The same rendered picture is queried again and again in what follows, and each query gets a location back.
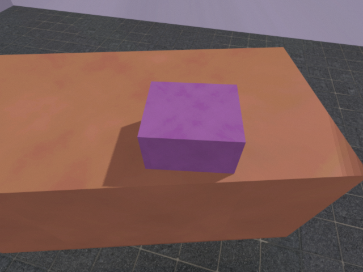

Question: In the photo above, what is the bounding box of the pedestal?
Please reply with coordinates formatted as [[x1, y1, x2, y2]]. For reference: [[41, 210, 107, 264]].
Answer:
[[0, 47, 363, 253]]

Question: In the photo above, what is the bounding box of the carton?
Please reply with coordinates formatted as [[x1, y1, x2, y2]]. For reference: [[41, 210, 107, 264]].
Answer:
[[137, 82, 246, 174]]

